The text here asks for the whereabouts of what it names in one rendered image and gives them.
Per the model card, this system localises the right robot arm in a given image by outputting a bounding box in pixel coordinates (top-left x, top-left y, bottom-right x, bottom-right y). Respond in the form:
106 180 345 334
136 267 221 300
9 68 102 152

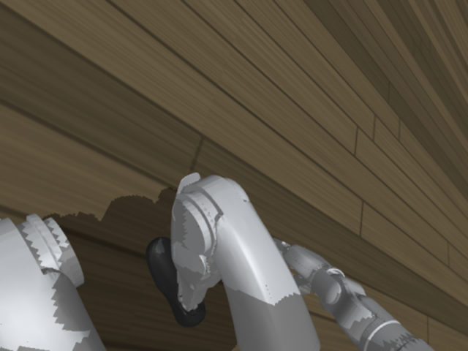
311 266 435 351

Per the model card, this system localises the right robot hand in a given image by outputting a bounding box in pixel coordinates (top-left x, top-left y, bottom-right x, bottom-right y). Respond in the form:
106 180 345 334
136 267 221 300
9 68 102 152
273 238 331 295

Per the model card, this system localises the right robot foot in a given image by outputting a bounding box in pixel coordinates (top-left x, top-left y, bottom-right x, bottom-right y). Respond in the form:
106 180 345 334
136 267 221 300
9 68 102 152
146 237 205 328

